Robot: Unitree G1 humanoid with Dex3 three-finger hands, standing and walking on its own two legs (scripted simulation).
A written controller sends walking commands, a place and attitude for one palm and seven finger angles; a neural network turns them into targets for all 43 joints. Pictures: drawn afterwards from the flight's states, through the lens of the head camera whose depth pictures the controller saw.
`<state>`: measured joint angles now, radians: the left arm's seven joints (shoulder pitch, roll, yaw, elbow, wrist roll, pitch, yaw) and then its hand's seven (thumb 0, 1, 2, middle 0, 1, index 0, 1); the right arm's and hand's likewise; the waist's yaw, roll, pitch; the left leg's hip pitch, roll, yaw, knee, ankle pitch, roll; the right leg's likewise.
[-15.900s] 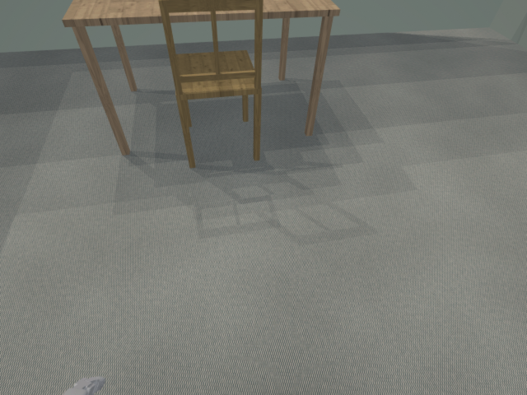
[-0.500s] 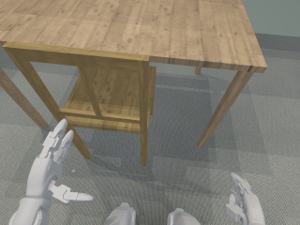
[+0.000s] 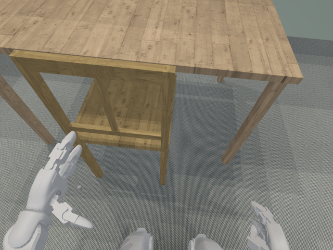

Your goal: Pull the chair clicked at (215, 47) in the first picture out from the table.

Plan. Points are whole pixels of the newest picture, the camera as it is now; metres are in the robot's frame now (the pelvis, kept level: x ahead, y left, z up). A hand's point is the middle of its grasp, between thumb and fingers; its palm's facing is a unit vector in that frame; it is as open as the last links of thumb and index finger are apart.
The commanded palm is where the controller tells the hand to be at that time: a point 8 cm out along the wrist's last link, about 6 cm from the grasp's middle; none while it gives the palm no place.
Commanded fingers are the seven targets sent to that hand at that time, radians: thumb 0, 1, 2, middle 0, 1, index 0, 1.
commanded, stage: raise the hand toward the chair's back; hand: left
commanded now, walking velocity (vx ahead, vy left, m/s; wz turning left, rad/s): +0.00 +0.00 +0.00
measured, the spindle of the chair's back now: (107, 106) +0.51 +0.21 -0.03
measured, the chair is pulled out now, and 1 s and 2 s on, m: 0.00 0.00 0.00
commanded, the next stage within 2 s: aim the fingers beside a spindle in 0.36 s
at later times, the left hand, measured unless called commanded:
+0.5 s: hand (80, 189) +0.24 +0.20 +0.04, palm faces -0.02 -1.00 -0.06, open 16.9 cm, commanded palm +0.22 +0.25 +0.04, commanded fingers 0.00 -0.50 0.30 -0.06 -0.08 -0.06 -0.08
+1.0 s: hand (93, 171) +0.28 +0.19 +0.02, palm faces -0.05 -1.00 -0.07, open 16.9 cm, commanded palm +0.26 +0.24 +0.02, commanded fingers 0.00 -0.50 0.30 -0.06 -0.08 -0.06 -0.08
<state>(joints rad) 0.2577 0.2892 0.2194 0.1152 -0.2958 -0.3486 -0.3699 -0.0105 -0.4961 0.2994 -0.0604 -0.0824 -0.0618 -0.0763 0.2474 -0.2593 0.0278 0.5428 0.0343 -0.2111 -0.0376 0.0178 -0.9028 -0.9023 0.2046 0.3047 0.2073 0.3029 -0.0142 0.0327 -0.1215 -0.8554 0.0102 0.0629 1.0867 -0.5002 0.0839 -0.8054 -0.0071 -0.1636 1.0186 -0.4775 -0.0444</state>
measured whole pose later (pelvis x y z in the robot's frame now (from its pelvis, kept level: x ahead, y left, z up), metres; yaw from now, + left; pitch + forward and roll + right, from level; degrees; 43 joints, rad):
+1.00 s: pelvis +0.00 -0.03 -0.01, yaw +0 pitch +18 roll -2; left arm 0.07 0.32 0.28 0.33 -0.31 -0.41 -0.39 -0.01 -0.50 0.30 -0.06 -0.08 -0.06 -0.08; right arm 0.25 -0.28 0.03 0.58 0.03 -0.22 -0.04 0.02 -0.90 -0.90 0.20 0.30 0.21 0.30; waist -0.04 0.04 -0.13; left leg -0.93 0.03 0.05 1.14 -0.51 0.05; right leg -0.89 0.01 -0.17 1.09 -0.50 -0.09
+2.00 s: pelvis -0.01 -0.01 -0.04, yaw -1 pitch +23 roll -3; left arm -0.27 0.33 0.29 0.58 -0.23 -0.45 -0.32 -0.01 -0.50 0.30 -0.06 -0.08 -0.06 -0.08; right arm 0.25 -0.28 0.03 0.59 0.02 -0.13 -0.01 0.01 -0.90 -0.90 0.20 0.30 0.21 0.30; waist -0.06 0.03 -0.15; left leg -1.11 0.03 0.07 1.26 -0.54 0.08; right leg -1.07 0.00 -0.15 1.20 -0.52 -0.06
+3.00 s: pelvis -0.01 -0.02 -0.03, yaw -1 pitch +22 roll -2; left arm -0.24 0.35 0.32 0.57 -0.24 -0.47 -0.33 -0.01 -0.50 0.30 -0.06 -0.08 -0.07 -0.08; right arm 0.24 -0.27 0.03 0.59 0.02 -0.10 -0.02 0.01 -0.91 -0.90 0.20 0.30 0.20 0.30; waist -0.05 0.03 -0.15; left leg -1.09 0.04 0.06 1.24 -0.54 0.06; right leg -1.06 0.01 -0.16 1.19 -0.53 -0.08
